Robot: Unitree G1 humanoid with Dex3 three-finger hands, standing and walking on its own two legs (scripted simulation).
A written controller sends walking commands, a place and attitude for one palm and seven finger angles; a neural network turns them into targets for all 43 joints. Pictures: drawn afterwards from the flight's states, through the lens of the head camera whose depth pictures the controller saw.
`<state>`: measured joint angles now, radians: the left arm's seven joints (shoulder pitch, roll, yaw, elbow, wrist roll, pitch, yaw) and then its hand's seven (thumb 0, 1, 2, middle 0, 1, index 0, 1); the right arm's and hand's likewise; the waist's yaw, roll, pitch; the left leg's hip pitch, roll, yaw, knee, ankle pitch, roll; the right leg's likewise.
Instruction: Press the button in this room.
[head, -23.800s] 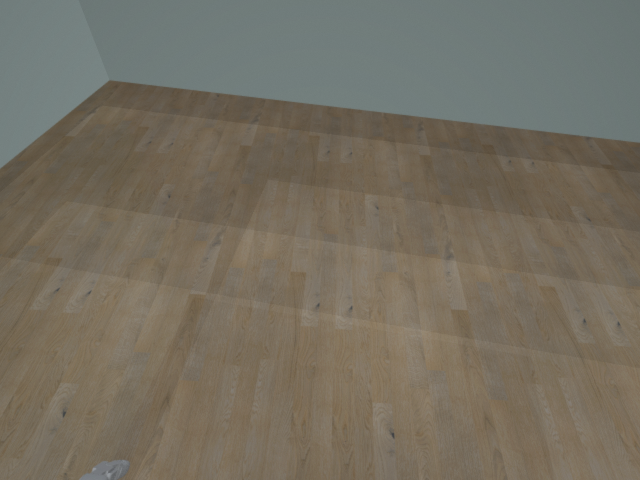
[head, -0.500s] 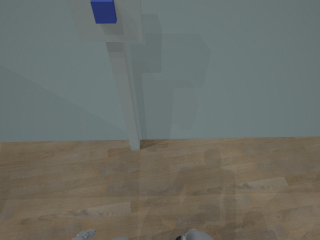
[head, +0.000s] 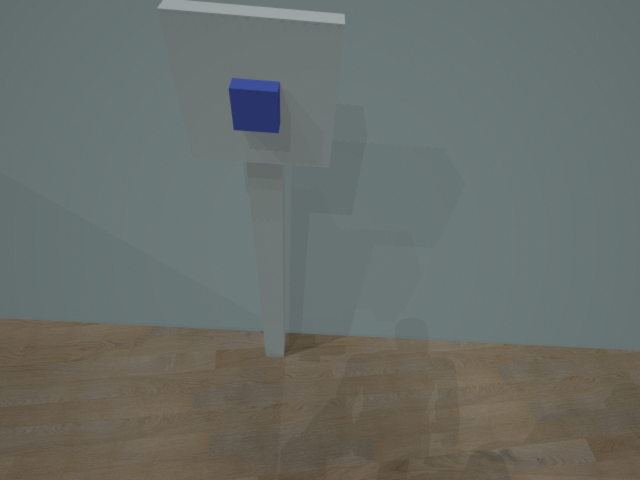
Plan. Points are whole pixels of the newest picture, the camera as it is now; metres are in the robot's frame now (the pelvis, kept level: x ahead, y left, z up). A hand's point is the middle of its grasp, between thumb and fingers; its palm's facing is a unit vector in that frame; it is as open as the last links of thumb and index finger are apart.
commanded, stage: come to a stop and stand still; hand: left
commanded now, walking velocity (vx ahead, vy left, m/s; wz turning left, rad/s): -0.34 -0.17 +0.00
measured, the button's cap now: (256, 105) +0.54 +0.14 +0.18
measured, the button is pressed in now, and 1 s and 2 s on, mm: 0 0 0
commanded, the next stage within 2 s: look again from close up in 1.68 s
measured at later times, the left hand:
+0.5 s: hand out of the picture +0.11 +0.11 -0.16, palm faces +0.03 -0.95 -0.30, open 7.3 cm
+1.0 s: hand out of the picture -0.03 +0.19 -0.18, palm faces +0.05 -0.98 -0.17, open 7.4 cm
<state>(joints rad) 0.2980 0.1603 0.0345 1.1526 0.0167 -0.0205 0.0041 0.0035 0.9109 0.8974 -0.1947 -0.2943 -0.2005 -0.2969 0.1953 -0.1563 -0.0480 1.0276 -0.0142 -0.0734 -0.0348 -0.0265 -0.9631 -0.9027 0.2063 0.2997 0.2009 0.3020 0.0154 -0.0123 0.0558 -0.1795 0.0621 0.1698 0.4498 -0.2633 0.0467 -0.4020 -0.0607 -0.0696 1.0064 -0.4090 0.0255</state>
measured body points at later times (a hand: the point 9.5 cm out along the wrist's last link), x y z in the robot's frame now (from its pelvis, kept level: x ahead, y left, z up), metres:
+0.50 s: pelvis +0.02 -0.08 -0.01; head +0.07 -0.13 +0.44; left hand +0.11 +0.16 -0.13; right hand +0.05 -0.33 -0.19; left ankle -0.04 +0.08 -0.64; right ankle +0.08 -0.18 -0.74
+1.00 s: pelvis -0.02 -0.01 +0.00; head -0.01 +0.03 +0.45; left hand -0.03 +0.24 -0.17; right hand -0.06 -0.23 -0.14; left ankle -0.09 +0.07 -0.75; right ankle -0.02 -0.17 -0.68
